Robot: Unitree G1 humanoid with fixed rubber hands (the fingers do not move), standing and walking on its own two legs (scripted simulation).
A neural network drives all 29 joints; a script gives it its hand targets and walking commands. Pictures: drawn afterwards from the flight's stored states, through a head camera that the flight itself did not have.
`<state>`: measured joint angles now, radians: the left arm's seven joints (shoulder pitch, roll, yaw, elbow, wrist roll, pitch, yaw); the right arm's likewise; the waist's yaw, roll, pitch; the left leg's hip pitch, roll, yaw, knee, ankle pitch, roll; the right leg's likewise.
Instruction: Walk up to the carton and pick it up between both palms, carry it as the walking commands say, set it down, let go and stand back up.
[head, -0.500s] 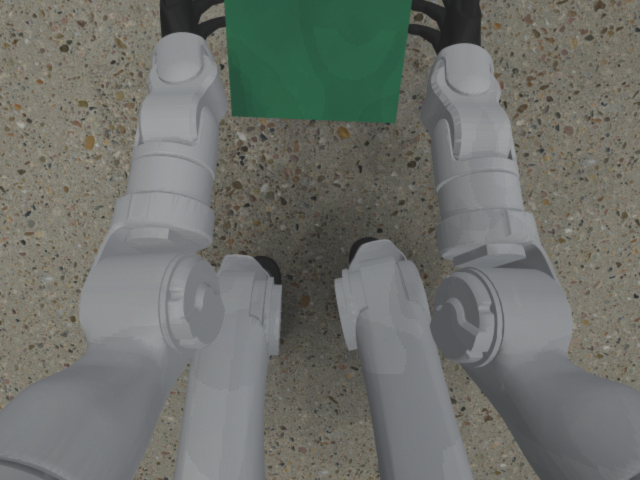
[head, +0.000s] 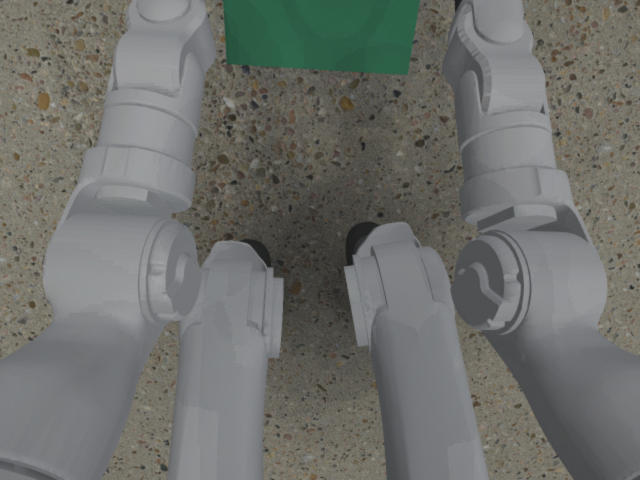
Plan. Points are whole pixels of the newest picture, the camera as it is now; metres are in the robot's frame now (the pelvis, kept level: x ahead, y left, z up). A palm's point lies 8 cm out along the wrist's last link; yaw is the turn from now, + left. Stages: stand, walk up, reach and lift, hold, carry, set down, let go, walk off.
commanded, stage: set down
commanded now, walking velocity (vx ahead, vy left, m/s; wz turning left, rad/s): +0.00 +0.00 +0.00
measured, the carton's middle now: out of the picture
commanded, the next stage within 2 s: none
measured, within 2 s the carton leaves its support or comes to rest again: rests again in 1.76 s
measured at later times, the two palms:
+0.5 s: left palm out of the picture +0.55 +0.08 -0.19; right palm (476, 20) +0.50 -0.19 -0.20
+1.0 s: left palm out of the picture +0.56 +0.08 -0.19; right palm (475, 18) +0.50 -0.19 -0.20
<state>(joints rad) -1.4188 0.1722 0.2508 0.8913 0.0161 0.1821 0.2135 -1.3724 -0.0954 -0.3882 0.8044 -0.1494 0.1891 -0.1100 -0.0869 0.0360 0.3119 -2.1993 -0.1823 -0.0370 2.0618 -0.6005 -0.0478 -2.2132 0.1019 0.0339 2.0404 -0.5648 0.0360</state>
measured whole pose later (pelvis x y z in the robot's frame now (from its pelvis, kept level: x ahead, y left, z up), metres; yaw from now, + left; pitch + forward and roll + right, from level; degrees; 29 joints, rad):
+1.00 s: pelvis +0.00 +0.00 -0.01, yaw +1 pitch +42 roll +0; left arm -1.45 0.16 0.35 0.95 0.21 0.19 0.08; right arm -1.35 -0.11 -0.49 0.88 -0.17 0.20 0.01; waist -0.09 0.05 0.31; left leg -2.21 -0.19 -0.04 2.08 -0.61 -0.05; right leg -2.22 0.09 0.03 2.07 -0.58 0.04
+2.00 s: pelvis +0.00 +0.00 -0.01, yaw +1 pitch +41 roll +0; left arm -1.47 0.26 0.21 1.11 0.00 0.10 0.09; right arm -1.37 -0.22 -0.41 1.06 -0.12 0.04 -0.06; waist -0.10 0.05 0.35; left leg -2.20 -0.19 -0.04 2.09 -0.61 -0.05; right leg -2.21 0.08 0.02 2.08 -0.59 0.04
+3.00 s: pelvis +0.01 -0.01 +0.13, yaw +1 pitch +33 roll +1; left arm -1.37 0.27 0.16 0.88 -0.03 0.29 0.15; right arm -1.20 -0.23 -0.30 0.73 0.01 0.28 -0.11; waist -0.10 0.05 0.25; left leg -1.66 -0.15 -0.06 1.67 -0.57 -0.04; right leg -1.69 0.09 0.05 1.67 -0.54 0.02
